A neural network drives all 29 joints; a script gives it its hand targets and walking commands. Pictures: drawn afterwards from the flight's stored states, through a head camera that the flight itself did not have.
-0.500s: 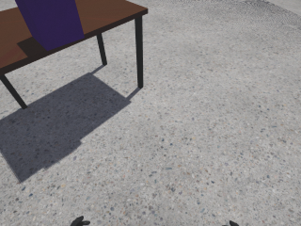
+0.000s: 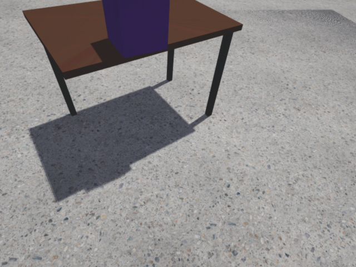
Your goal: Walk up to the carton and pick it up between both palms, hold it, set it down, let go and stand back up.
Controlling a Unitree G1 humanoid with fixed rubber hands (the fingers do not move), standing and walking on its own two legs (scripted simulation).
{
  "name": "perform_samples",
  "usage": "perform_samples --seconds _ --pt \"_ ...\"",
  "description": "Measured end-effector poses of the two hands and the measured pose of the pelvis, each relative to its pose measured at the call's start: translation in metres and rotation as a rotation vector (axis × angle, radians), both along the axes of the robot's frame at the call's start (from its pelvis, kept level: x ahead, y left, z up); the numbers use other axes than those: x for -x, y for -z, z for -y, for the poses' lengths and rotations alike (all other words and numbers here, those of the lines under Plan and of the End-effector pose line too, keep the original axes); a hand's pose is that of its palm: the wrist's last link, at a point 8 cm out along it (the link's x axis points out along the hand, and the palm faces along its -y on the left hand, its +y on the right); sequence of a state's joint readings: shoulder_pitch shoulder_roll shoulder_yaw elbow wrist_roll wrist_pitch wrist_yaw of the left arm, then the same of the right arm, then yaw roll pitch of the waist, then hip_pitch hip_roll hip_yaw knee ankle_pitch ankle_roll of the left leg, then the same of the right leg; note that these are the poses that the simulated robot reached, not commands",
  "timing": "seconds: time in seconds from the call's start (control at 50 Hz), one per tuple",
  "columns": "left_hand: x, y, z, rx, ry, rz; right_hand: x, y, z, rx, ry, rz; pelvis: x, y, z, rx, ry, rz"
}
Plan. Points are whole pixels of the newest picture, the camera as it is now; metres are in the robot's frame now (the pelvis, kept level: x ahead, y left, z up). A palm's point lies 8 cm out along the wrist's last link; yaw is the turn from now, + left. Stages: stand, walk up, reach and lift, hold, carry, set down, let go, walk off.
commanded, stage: walk up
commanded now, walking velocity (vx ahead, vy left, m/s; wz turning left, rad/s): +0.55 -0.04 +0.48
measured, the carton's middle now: (135, 14) +1.02 +0.22 +0.11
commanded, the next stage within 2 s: none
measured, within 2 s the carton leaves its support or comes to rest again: neither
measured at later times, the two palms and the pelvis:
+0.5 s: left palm (104, 154) +0.44 +0.24 -0.09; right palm (285, 231) +0.24 -0.29 -0.12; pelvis +0.29 -0.01 +0.00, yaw +12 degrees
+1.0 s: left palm (81, 184) +0.35 +0.30 -0.13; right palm (200, 108) +0.71 -0.07 -0.11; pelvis +0.51 +0.10 +0.00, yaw +12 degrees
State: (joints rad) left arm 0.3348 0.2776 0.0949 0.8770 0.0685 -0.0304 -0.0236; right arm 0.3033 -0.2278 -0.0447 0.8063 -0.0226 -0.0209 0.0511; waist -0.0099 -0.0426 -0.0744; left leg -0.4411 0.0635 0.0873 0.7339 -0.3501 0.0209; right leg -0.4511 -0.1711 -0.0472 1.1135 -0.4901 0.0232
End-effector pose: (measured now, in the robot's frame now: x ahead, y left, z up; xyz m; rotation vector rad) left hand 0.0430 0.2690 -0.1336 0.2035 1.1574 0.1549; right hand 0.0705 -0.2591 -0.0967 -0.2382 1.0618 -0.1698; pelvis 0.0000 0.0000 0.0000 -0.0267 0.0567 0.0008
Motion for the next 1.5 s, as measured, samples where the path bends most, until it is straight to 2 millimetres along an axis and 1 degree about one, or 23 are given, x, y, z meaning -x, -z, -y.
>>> perform_samples --seconds 0.08,0.16,0.22,0.28,0.42,0.46,0.5,0.58,0.64,0.68,0.72,0.78,0.84,0.92,0.96,0.98,1.02,1.12,1.2,1.26,1.32,1.4,1.5 --pt "-0.081 -0.022 0.008 0.067 0.043 0.139 0.024 -0.005 -0.026 -0.022 0.03 -0.15 -0.029 -0.018 -0.011 0.014 -0.03 -0.021" --pt "-0.146 -0.042 0.013 0.1 0.047 0.201 0.012 -0.013 -0.041 -0.038 0.032 -0.212 -0.067 -0.031 -0.018 0.023 -0.067 -0.019" --pt "-0.19 -0.048 0.014 0.106 0.046 0.227 -0.01 -0.015 -0.042 -0.037 0.03 -0.241 -0.098 -0.033 -0.02 0.019 -0.095 -0.008" --pt "-0.238 -0.051 0.016 0.105 0.052 0.253 -0.036 -0.015 -0.034 -0.022 0.031 -0.269 -0.132 -0.031 -0.017 0.013 -0.119 0.001" --pt "-0.373 -0.052 0.032 0.071 0.082 0.347 -0.104 0.001 0.005 0.021 0.036 -0.4 -0.23 -0.012 0.001 0.002 -0.172 0.005" --pt "-0.401 -0.047 0.031 0.032 0.055 0.375 -0.131 0.014 0.019 0.022 0.018 -0.45 -0.262 0.0 0.01 -0.017 -0.202 0.006" --pt "-0.396 -0.043 0.026 0.001 -0.006 0.327 -0.174 0.021 0.026 0.022 -0.012 -0.452 -0.286 -0.001 0.013 -0.017 -0.217 0.01" --pt "-0.334 -0.043 0.01 -0.053 -0.171 0.091 -0.295 0.016 0.024 0.011 -0.123 -0.31 -0.331 -0.019 0.012 -0.04 -0.238 0.031" --pt "-0.283 -0.046 0.011 -0.061 -0.278 -0.082 -0.383 0.01 0.006 -0.017 -0.196 -0.194 -0.363 -0.028 0.007 -0.052 -0.237 0.042" --pt "-0.257 -0.049 0.018 -0.049 -0.325 -0.175 -0.431 0.008 -0.013 -0.043 -0.23 -0.133 -0.383 -0.031 0.001 -0.055 -0.232 0.047" --pt "-0.241 -0.051 0.025 -0.029 -0.36 -0.248 -0.471 0.005 -0.035 -0.072 -0.262 -0.088 -0.401 -0.032 -0.007 -0.056 -0.229 0.049" --pt "-0.235 -0.051 0.032 0.007 -0.4 -0.313 -0.522 0.003 -0.075 -0.116 -0.31 -0.042 -0.427 -0.032 -0.022 -0.055 -0.23 0.047" --pt "-0.245 -0.047 0.03 0.04 -0.435 -0.338 -0.567 0.002 -0.118 -0.151 -0.359 -0.009 -0.45 -0.03 -0.041 -0.051 -0.233 0.042" --pt "-0.269 -0.032 0.008 0.078 -0.453 -0.365 -0.62 0.003 -0.171 -0.152 -0.397 0.043 -0.482 -0.019 -0.076 -0.037 -0.229 0.034" --pt "-0.284 -0.015 -0.008 0.103 -0.423 -0.392 -0.639 0.009 -0.185 -0.128 -0.381 0.092 -0.498 -0.006 -0.094 -0.018 -0.214 0.037" --pt "-0.295 -0.009 -0.017 0.11 -0.406 -0.396 -0.64 0.009 -0.188 -0.114 -0.363 0.092 -0.502 -0.004 -0.099 -0.024 -0.214 0.04" --pt "-0.327 -0.003 -0.036 0.113 -0.37 -0.366 -0.627 0.008 -0.182 -0.086 -0.308 0.045 -0.511 -0.007 -0.107 -0.021 -0.209 0.05" --pt "-0.422 -0.007 -0.08 0.088 -0.272 -0.22 -0.565 0.004 -0.156 -0.016 -0.197 -0.163 -0.531 -0.023 -0.12 -0.004 -0.22 0.049" --pt "-0.469 -0.012 -0.096 0.074 -0.233 -0.18 -0.526 -0.001 -0.141 0.007 -0.136 -0.289 -0.547 -0.029 -0.124 -0.001 -0.233 0.048" --pt "-0.499 -0.019 -0.1 0.065 -0.219 -0.147 -0.509 -0.001 -0.134 0.005 -0.106 -0.356 -0.561 -0.032 -0.123 -0.003 -0.242 0.044" --pt "-0.529 -0.026 -0.098 0.049 -0.209 -0.099 -0.506 0.003 -0.131 -0.011 -0.084 -0.391 -0.577 -0.033 -0.119 -0.011 -0.248 0.04" --pt "-0.566 -0.031 -0.09 0.01 -0.206 -0.024 -0.516 0.018 -0.125 -0.041 -0.073 -0.419 -0.601 -0.026 -0.108 -0.049 -0.245 0.04" --pt "-0.574 -0.032 -0.063 0.02 -0.23 -0.052 -0.555 0.028 -0.134 -0.081 -0.096 -0.407 -0.621 -0.027 -0.101 -0.049 -0.248 0.051"
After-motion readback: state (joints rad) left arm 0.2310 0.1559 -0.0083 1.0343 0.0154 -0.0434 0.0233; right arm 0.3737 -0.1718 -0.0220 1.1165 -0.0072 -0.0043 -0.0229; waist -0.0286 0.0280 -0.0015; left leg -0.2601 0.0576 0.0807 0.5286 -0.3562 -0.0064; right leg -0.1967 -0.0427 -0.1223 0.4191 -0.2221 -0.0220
